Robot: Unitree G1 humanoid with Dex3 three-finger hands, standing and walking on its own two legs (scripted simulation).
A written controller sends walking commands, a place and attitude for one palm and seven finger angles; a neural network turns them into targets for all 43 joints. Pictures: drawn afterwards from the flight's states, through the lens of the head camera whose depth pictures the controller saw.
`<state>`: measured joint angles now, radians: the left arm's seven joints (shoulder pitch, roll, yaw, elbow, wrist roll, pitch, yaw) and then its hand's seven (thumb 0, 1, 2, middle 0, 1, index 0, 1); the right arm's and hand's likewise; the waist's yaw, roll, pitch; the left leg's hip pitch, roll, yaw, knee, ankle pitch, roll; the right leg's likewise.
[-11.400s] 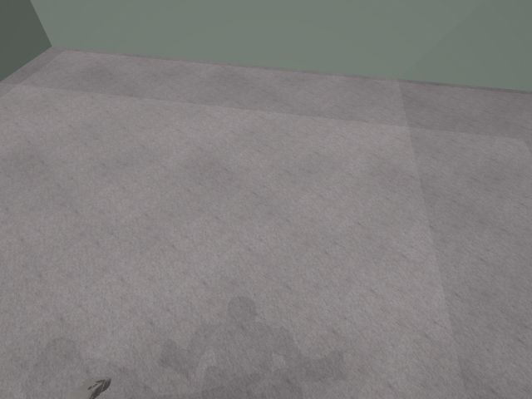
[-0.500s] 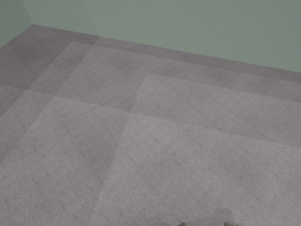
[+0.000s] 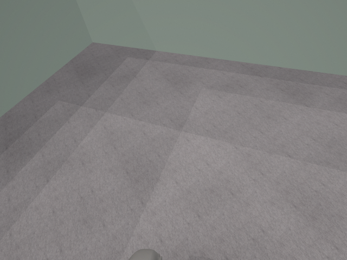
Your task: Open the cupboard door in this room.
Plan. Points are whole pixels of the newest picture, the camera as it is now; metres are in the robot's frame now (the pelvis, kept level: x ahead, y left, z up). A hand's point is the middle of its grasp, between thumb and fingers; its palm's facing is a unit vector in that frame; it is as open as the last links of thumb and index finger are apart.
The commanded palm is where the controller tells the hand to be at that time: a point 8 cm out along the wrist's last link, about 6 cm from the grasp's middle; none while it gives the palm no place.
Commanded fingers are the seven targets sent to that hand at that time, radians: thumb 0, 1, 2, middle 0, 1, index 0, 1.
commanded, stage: turn or walk to find it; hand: left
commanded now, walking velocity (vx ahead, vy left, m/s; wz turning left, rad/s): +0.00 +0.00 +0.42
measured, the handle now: out of the picture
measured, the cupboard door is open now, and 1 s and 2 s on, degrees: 0 0 0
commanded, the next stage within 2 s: none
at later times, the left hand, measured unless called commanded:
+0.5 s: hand out of the picture -0.05 +0.28 -0.18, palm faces +0.26 -0.94 -0.23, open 7.4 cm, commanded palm none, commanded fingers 0.00 0.90 0.90 -0.20 -0.30 -0.20 -0.30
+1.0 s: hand out of the picture -0.04 +0.21 -0.14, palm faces +0.39 -0.88 -0.28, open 7.4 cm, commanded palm none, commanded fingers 0.00 0.90 0.90 -0.20 -0.30 -0.20 -0.30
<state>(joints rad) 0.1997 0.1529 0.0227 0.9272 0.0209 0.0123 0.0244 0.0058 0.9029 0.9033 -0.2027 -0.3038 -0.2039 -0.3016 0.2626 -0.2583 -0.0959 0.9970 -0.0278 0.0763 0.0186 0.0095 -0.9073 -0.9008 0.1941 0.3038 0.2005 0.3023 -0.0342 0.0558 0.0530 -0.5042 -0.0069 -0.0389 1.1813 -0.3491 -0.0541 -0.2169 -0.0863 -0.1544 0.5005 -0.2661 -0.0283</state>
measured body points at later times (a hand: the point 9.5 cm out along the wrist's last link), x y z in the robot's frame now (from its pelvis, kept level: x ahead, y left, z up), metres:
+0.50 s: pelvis -0.04 +0.06 +0.00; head -0.02 +0.10 +0.45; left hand -0.06 +0.33 -0.16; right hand +0.11 -0.16 -0.13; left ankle -0.05 +0.14 -0.74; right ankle -0.02 -0.09 -0.66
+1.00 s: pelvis -0.06 +0.00 +0.00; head -0.03 -0.02 +0.45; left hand -0.06 +0.26 -0.12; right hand +0.05 -0.23 -0.17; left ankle -0.11 +0.13 -0.67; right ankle -0.03 -0.09 -0.74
